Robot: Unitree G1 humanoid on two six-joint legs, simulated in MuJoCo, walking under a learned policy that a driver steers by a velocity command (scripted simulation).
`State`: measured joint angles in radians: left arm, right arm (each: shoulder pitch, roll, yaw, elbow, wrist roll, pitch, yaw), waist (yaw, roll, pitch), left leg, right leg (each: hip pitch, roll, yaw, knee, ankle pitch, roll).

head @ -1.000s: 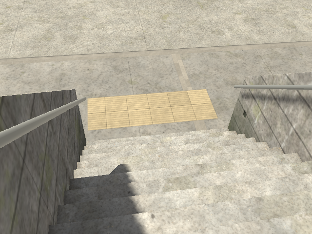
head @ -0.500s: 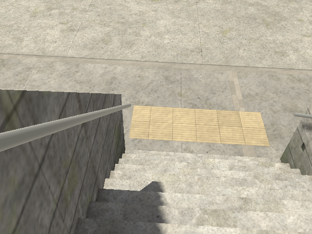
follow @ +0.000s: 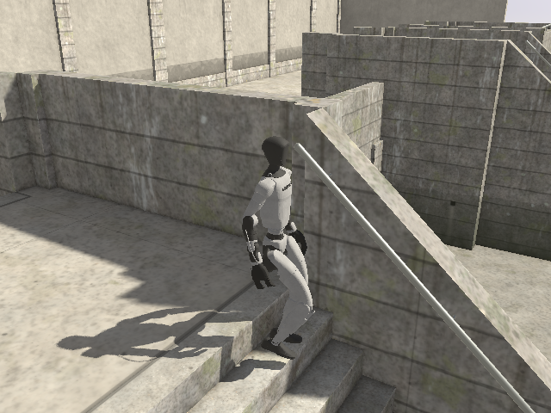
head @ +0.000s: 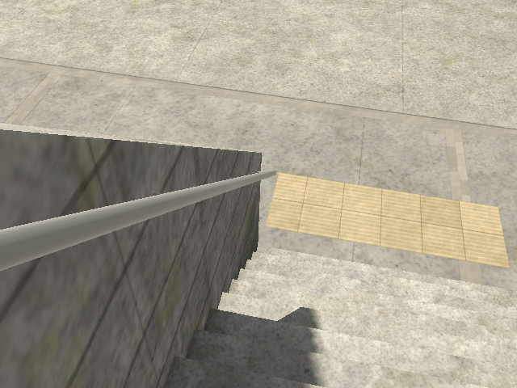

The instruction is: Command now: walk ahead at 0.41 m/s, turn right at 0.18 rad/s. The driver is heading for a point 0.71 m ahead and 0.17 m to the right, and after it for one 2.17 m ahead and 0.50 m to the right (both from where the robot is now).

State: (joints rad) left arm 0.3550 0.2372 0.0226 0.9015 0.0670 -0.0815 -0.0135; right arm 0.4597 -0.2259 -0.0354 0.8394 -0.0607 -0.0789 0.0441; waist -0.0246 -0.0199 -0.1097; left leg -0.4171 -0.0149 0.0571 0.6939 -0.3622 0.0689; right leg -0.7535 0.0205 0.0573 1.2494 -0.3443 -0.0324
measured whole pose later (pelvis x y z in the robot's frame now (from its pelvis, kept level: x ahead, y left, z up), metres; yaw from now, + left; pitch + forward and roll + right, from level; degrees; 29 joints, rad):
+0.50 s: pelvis +0.17 -0.09 -0.17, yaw -15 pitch +2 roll +4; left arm 0.26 0.25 0.06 0.98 0.08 -0.09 -0.04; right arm 0.50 -0.14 0.00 1.07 -0.07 -0.04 0.08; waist -0.06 -0.05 -0.04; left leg -0.47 0.10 0.09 1.86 -0.87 -0.05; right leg -0.25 -0.06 -0.03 0.34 -0.13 -0.05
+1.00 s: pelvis +0.32 -0.07 -0.29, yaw -18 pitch +2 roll -2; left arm 0.62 0.10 -0.06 1.14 0.10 -0.11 0.00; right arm 0.32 -0.25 0.03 0.97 -0.12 0.01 0.09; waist 0.09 0.03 -0.02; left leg -0.63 0.11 -0.01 0.70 0.37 0.02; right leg -0.43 -0.07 -0.03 1.21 -0.82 0.01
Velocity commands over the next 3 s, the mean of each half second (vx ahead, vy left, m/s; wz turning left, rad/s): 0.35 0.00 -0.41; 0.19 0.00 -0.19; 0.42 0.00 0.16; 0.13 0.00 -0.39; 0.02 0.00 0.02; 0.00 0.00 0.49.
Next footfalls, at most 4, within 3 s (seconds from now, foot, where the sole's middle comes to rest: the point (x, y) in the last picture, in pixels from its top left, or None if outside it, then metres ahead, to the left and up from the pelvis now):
0.44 right None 0.22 -0.21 -0.96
1.08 left None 0.52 0.07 -1.17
1.62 right None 0.71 -0.19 -1.37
2.14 left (245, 365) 0.99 0.03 -1.58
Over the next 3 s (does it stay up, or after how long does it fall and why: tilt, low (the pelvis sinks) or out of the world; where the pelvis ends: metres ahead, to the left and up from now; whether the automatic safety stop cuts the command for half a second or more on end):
stays up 0.74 -0.10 -0.65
